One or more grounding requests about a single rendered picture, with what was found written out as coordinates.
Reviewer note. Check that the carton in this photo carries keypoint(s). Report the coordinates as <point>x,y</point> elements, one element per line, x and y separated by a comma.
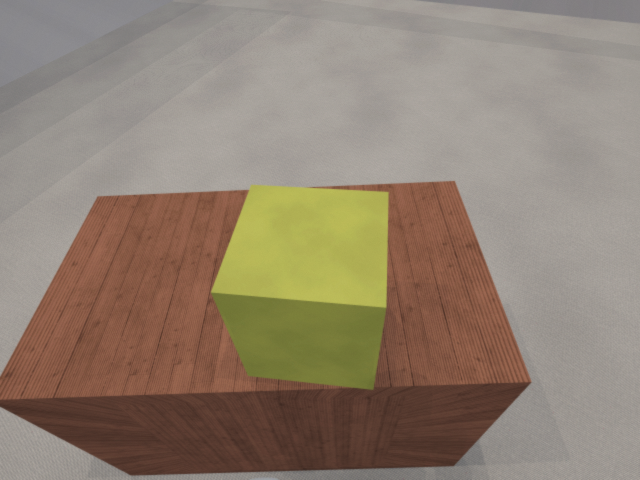
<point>302,288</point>

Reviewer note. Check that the pedestal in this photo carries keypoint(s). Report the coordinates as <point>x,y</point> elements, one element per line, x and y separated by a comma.
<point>127,356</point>

